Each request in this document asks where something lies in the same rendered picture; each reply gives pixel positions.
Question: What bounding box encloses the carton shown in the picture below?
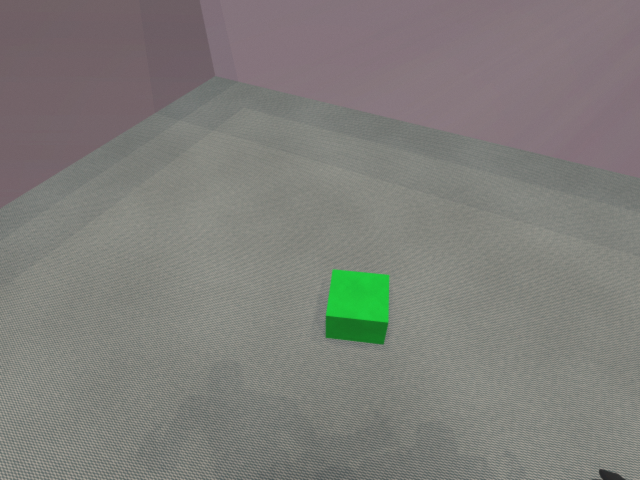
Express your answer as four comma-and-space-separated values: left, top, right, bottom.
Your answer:
326, 269, 389, 345

